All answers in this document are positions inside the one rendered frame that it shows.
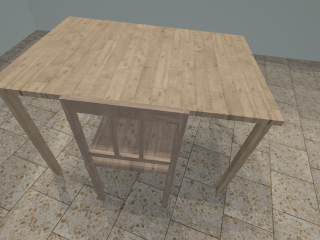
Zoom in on table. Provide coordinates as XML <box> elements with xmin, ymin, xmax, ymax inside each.
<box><xmin>0</xmin><ymin>16</ymin><xmax>285</xmax><ymax>193</ymax></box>

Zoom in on chair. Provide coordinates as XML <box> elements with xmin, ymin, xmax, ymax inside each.
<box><xmin>59</xmin><ymin>94</ymin><xmax>190</xmax><ymax>208</ymax></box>

